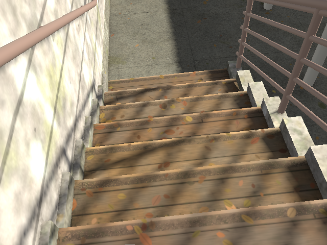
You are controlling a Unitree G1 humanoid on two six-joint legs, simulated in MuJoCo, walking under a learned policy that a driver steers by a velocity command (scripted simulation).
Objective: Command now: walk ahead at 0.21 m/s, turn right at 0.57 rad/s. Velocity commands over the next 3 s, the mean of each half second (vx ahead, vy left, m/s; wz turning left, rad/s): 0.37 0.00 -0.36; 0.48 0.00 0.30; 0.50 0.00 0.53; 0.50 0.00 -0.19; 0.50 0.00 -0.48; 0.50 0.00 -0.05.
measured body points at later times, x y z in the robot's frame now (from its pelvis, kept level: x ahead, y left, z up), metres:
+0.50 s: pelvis +0.06 +0.07 +0.00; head +0.04 +0.10 +0.45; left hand +0.22 +0.31 -0.12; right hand +0.08 -0.21 -0.10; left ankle +0.07 +0.16 -0.72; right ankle +0.11 -0.06 -0.69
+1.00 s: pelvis +0.25 +0.04 -0.02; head +0.27 +0.05 +0.43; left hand +0.47 +0.25 -0.12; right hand +0.18 -0.21 -0.14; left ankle +0.09 +0.15 -0.67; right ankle +0.23 -0.08 -0.72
